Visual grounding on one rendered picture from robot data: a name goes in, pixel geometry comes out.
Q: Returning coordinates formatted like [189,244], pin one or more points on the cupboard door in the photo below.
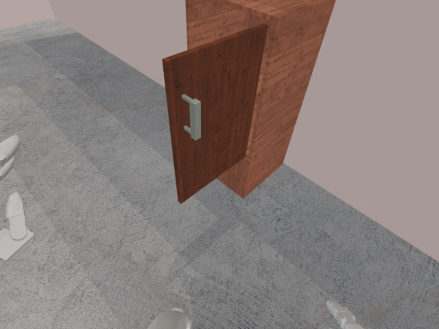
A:
[223,75]

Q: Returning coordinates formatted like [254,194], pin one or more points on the robot right hand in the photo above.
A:
[344,317]

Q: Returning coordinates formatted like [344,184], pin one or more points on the handle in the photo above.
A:
[195,117]

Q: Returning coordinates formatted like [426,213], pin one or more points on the robot left hand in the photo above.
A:
[13,238]

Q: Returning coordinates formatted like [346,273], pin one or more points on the robot left thigh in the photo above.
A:
[171,319]

